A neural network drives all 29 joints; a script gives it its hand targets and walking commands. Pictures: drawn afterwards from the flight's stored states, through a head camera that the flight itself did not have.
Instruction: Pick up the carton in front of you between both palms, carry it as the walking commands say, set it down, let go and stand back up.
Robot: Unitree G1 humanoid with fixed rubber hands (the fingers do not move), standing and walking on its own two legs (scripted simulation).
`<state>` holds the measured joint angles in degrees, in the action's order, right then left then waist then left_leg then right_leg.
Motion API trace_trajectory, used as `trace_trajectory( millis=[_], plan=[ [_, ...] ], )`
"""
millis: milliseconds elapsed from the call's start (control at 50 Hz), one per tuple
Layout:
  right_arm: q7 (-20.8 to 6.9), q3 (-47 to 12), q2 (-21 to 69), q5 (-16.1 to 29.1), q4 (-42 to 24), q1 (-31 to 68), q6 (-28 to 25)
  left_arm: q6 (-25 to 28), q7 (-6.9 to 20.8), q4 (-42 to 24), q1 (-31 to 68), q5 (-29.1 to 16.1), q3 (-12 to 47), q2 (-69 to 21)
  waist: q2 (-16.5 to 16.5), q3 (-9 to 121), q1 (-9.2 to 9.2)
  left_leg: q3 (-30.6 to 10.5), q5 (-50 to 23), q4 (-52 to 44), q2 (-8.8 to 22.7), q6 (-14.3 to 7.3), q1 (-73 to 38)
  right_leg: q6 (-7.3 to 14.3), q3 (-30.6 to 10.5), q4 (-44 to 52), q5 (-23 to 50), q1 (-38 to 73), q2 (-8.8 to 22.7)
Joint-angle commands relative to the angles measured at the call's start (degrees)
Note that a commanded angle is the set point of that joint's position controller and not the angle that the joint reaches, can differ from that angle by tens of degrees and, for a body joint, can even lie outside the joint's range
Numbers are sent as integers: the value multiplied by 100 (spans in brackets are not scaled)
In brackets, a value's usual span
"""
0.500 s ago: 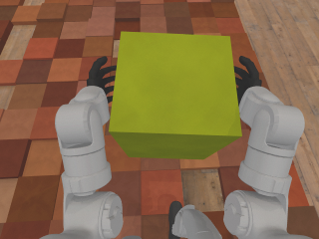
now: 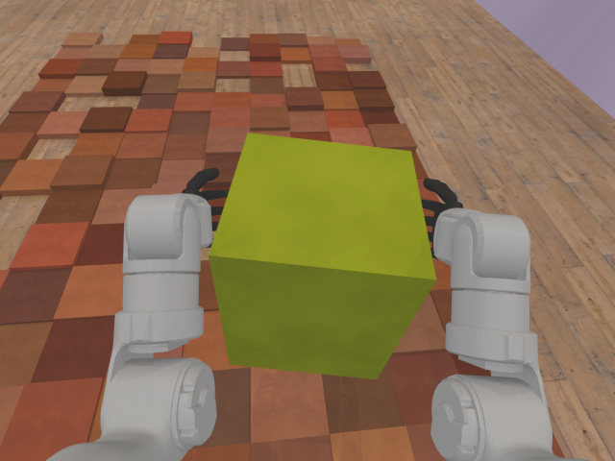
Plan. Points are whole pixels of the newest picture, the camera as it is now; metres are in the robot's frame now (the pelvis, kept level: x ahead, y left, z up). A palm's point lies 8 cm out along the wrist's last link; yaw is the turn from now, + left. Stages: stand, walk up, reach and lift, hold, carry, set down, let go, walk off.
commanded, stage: carry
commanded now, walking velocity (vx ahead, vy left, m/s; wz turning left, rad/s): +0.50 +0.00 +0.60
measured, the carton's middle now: (315, 263) +0.37 -0.01 +0.07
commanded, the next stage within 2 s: none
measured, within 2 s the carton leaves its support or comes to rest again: neither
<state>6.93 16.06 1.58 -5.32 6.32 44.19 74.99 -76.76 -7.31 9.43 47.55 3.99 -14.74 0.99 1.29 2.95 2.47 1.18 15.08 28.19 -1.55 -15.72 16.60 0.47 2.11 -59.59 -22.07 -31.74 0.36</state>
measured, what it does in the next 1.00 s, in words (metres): walks ahead: right foot, then left foot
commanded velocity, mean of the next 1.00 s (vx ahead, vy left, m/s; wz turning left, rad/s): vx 0.50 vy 0.00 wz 0.02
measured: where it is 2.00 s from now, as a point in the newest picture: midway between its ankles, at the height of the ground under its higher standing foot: (296, 239)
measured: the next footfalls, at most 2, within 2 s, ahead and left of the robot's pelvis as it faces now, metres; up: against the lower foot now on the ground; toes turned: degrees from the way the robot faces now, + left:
right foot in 0.16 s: +0.28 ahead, -0.13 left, +0.00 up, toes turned -2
left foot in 0.70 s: +0.53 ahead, +0.03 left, -0.02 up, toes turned +21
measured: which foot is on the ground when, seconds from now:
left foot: down 0.00-0.16, up 0.18-0.68, down 0.70-1.00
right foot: up 0.00-0.14, down 0.16-0.72, up 0.74-1.00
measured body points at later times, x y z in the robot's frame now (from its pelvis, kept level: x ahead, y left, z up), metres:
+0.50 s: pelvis +0.27 -0.08 +0.01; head +0.35 -0.10 +0.45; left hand +0.61 +0.15 +0.16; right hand +0.70 -0.14 +0.15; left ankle +0.31 +0.08 -0.65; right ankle +0.24 -0.13 -0.73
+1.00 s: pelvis +0.56 -0.01 -0.02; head +0.61 +0.01 +0.43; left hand +0.91 +0.19 +0.07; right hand +0.95 -0.10 +0.08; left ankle +0.49 +0.01 -0.75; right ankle +0.68 -0.15 -0.68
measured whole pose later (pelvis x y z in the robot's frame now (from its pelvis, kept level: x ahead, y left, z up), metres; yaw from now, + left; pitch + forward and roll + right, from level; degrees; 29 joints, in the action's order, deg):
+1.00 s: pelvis +0.56 -0.01 -0.02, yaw +9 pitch +4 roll -2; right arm 7.4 14.3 2.2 -3.8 4.6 38.4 70.8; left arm -73.0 -6.7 4.6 39.2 3.4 -12.7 -0.5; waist 0.3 -2.1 1.0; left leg 12.8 21.5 27.1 -0.5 -5.9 10.3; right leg 1.4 1.9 -58.5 -15.1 -42.3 4.0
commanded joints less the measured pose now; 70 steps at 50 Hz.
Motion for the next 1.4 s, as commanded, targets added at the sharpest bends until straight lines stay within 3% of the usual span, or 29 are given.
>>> trace_trajectory(
  millis=[0,40,100,140,160,180,220,300,560,640,660,680,700,720,740,760,800,880,1040,1080,1120,1140,1160,1180,1200,1220,1260,1320,1380],
  plan=[
    [-1590,-3526,6392,2833,-17,4335,-121,283,1221,119,3561,-1938,3125,-6506,-1254,2188,202,-1210,-3679,-302,1030,271,-2445,-124,144,934,406,-978,6],
    [-1663,-3545,6625,2949,66,4430,-245,434,1151,233,3358,-1740,2958,-6526,-1162,2110,229,-983,-3767,-241,787,265,-2252,-186,320,1877,947,-727,-137],
    [-1719,-3715,6774,3184,-115,4634,-474,638,1063,-20,3389,-1575,2889,-6432,-1220,2336,35,-433,-3634,11,683,701,-1289,-119,607,3611,2424,1444,-262],
    [-1679,-3877,6727,3300,-398,4743,-575,709,1040,-407,3440,-1630,2974,-6276,-713,2962,-367,5,-2285,1689,394,989,94,0,265,3610,2787,3863,322],
    [-1646,-3974,6790,3414,-591,4916,-559,752,1007,-584,3574,-1594,2987,-5983,856,3674,-473,-96,300,3274,-50,1251,1628,655,-2305,3593,3016,5418,2271],
    [-1592,-4024,6701,3415,-762,5007,-546,791,964,-757,3521,-1609,3016,-5919,1196,3858,-354,-375,1353,4158,-62,1355,2001,962,-3165,3799,2097,5444,2517],
    [-1464,-4205,6623,3485,-1080,4922,-547,797,936,-1521,3817,-1837,3243,-5854,378,3284,-340,-516,787,4410,341,1434,2270,748,-2152,3876,1762,4768,2124],
    [-1179,-4358,6440,3367,-1600,4614,-437,668,976,-2511,3951,-2270,3603,-5689,703,3221,-392,-307,301,3918,425,1497,2227,372,-707,3781,3436,4697,1721],
    [-930,-3930,5667,2309,-574,4036,18,113,1560,-1592,4177,-2722,3609,-5452,695,2060,-727,928,-1460,817,-194,1136,2397,181,726,3568,5582,5139,1240],
    [-982,-3507,5664,2092,-51,3951,42,140,1626,-1006,4329,-2841,3541,-5790,991,2184,-381,1013,-1789,-197,-395,825,182,168,883,2646,6565,4209,1257],
    [-1001,-3413,5672,2063,44,3925,16,169,1644,-922,4452,-2882,3554,-5909,717,2436,-144,1045,-2291,-627,-312,791,-823,142,1027,1784,6128,3761,1123],
    [-1035,-3318,5720,2059,70,3942,-19,211,1655,-884,4691,-2931,3582,-5991,332,2463,70,503,-2441,-693,215,766,-1898,153,836,811,4554,2676,891],
    [-1061,-3207,5663,2056,218,3881,-41,216,1657,-735,4685,-2960,3591,-6127,-885,2741,-51,-609,-4890,288,1395,689,-3498,169,584,-63,-171,1018,305],
    [-1080,-2942,5405,1936,419,3774,-62,195,1626,-440,4684,-2928,3552,-6262,-1449,3210,-28,-2025,-5530,648,2338,-191,-4703,133,110,-1443,-1614,-545,-165],
    [-1125,-2971,5531,1960,466,3711,-64,230,1565,-467,4621,-2821,3469,-6262,-1369,3142,169,-2086,-3927,98,2315,-401,-4443,205,-190,-1890,-1335,-1211,-49],
    [-1175,-3019,5704,2051,397,3803,-103,255,1515,-572,4742,-2805,3501,-6371,-1097,2799,52,-1872,-2674,-308,2145,-141,-3711,265,-395,-1589,-821,-1270,224],
    [-1258,-3216,6158,2319,143,4101,-173,351,1430,-719,4687,-2773,3536,-6570,-486,2439,-113,-1227,-2598,-589,1890,284,-2794,197,-327,-890,-23,-962,428],
    [-1315,-3639,6606,2715,-445,4216,-381,577,1266,-1029,4198,-2634,3639,-6835,-631,2489,-131,-372,-2764,-616,1650,675,-2488,61,-48,-487,460,-997,354],
    [-1368,-4269,6299,2916,-1330,3728,-634,806,1017,-1570,3306,-2363,4145,-6491,-885,2309,166,829,-4860,-3,1326,1086,-3133,326,794,1493,1940,-1006,-245],
    [-1411,-4357,6185,2891,-1233,3453,-686,823,1037,-1595,3038,-2258,4221,-6345,-1094,2469,54,1215,-5911,621,1294,1243,-2966,569,1112,2497,2543,59,-545],
    [-1453,-4485,6185,2861,-1172,3251,-768,858,1113,-1726,3019,-2248,4342,-6228,-1235,2716,-383,1261,-6416,1834,1531,1345,-2252,768,1141,3187,2421,1727,-724],
    [-1476,-4518,6152,2858,-1189,3389,-788,888,1160,-1736,3005,-2260,4345,-6178,-739,2720,-693,1308,-5621,3072,1298,1466,-1330,887,916,3825,3157,2938,-635],
    [-1491,-4460,6190,2803,-1128,3524,-748,968,1177,-1493,2916,-2171,4351,-6101,816,2880,-1010,722,-1346,4862,381,1886,1615,1939,-603,3434,4315,5450,3],
    [-1501,-4400,6160,2746,-1151,3294,-696,1008,1185,-1281,2520,-2189,4373,-6165,1656,3466,-1219,-121,1746,6546,24,2027,3267,2665,-2657,3003,5194,6599,1365],
    [-1460,-4268,5967,2706,-1277,3331,-704,996,1202,-1432,2560,-2407,4445,-6264,892,3777,-1129,-1068,1987,6657,391,1995,3514,2512,-2948,2906,4749,6469,1525],
    [-1419,-4243,5866,2626,-1357,3428,-714,1018,1202,-1624,2885,-2558,4485,-6335,-31,3652,-988,-1068,1733,5948,531,1820,3446,2066,-2875,3074,3893,5948,1413],
    [-1326,-4047,5703,2401,-1303,3142,-710,985,1215,-2104,3496,-2949,4785,-6599,-807,3058,-733,-811,1282,4740,665,1716,3216,1655,-2581,3304,2885,4822,1204],
    [-1239,-3879,5511,2105,-1004,2689,-697,915,1279,-2076,3578,-3176,4823,-6597,-223,2736,-631,-438,1239,3800,609,1789,2939,1771,-2219,3362,2665,3766,886],
    [-1198,-3917,5520,1987,-843,2740,-710,878,1390,-1722,3480,-3142,4634,-6531,249,2432,-669,123,168,1652,193,1873,1319,1403,-1444,3391,3050,2306,410]
  ],
)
